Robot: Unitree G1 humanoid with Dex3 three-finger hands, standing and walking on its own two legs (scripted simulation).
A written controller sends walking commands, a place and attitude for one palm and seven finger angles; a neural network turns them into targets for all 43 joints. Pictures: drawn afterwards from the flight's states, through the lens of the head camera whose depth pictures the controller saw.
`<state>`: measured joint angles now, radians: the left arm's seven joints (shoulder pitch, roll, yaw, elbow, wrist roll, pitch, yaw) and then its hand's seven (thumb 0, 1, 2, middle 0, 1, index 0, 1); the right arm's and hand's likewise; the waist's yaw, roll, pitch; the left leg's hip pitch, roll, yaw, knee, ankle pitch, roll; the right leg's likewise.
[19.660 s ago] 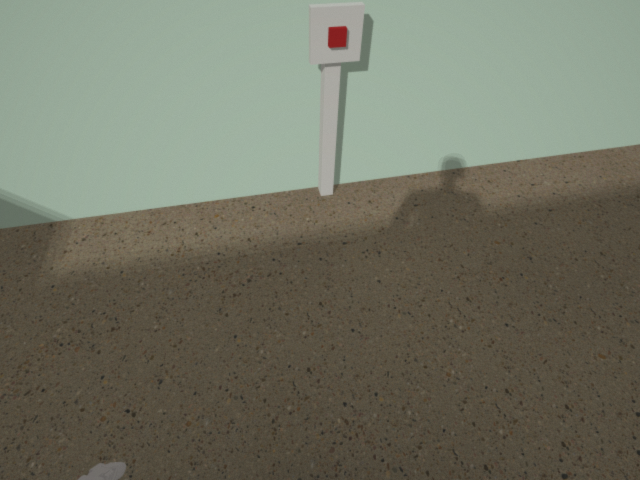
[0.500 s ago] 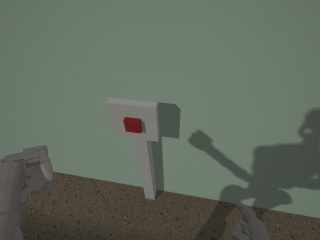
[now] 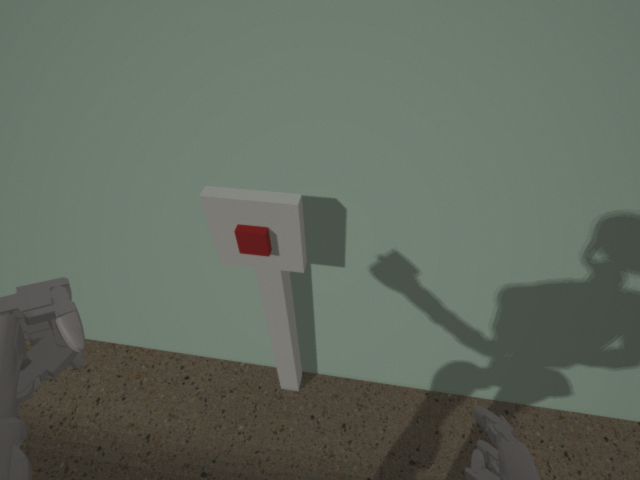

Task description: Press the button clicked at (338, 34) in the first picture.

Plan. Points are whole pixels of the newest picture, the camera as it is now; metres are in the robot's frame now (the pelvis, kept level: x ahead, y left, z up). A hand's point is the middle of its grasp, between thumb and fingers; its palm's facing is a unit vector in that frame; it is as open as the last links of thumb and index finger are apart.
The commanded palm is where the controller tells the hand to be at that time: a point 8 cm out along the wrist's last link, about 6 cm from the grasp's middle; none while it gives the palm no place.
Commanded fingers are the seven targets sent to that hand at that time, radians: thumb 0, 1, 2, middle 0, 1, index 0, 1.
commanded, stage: step back with the hand held close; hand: left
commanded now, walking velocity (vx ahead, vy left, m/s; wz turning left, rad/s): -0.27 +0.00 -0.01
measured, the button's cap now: (254, 239) +0.53 +0.19 -0.03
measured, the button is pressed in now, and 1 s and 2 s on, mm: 0 0 0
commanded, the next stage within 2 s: stop stepping back and stand still in 1.42 s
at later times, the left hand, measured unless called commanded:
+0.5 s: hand (41, 400) +0.14 +0.26 +0.16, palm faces +0.38 -0.80 -0.47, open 3.1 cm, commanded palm +0.08 +0.29 +0.17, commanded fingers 0.00 0.90 0.90 -1.30 -1.50 -1.30 -1.50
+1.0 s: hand out of the picture +0.11 +0.27 +0.16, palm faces +0.38 -0.78 -0.49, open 3.1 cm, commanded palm +0.05 +0.31 +0.17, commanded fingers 0.00 0.90 0.90 -1.30 -1.50 -1.30 -1.50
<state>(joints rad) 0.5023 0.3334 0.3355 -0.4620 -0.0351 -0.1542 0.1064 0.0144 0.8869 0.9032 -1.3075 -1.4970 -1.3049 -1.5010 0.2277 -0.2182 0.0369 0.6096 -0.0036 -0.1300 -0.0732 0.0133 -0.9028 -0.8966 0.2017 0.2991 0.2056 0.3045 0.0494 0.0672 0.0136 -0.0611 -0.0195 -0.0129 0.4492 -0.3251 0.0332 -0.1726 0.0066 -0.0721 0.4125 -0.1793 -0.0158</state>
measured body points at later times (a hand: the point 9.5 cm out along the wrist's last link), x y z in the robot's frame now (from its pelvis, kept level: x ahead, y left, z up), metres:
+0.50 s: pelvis -0.05 +0.02 -0.01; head -0.04 +0.01 +0.44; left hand +0.11 +0.30 +0.18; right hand +0.13 -0.22 -0.08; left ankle -0.05 +0.10 -0.74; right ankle +0.03 -0.11 -0.74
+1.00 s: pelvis -0.08 +0.02 -0.01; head -0.05 +0.05 +0.44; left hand +0.09 +0.31 +0.19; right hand +0.09 -0.22 -0.08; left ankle -0.05 +0.10 -0.74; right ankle -0.09 -0.11 -0.72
